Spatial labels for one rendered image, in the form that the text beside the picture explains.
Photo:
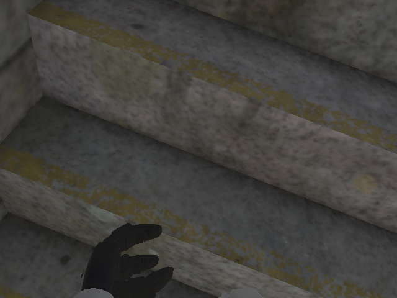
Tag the left robot hand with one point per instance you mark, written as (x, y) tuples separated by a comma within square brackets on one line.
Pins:
[(108, 270)]

